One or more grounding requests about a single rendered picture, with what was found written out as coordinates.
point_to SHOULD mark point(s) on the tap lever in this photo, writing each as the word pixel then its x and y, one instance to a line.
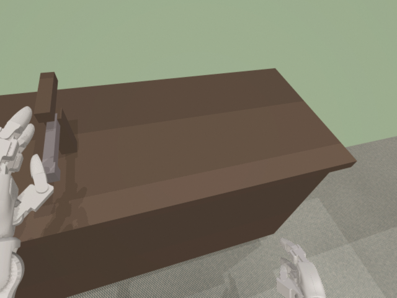
pixel 50 151

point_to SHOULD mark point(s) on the counter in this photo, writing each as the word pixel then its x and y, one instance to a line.
pixel 154 173

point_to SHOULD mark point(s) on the robot left forearm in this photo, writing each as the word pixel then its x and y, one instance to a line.
pixel 11 267

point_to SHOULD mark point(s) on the right robot hand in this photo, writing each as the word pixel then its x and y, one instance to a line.
pixel 304 281

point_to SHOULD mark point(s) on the left robot hand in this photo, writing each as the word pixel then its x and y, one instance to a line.
pixel 14 138

